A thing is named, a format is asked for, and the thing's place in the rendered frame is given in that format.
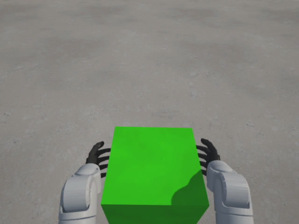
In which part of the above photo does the robot right hand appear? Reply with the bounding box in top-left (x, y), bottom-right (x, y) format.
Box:
top-left (196, 138), bottom-right (220, 176)

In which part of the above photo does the carton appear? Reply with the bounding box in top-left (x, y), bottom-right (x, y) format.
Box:
top-left (101, 126), bottom-right (209, 224)

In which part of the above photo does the robot right forearm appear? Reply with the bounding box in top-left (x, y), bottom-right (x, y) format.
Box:
top-left (206, 160), bottom-right (254, 224)

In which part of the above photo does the robot left forearm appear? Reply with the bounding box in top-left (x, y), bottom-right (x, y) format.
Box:
top-left (58, 163), bottom-right (102, 224)

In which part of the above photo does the robot left hand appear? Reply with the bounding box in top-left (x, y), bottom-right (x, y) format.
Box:
top-left (86, 141), bottom-right (111, 178)

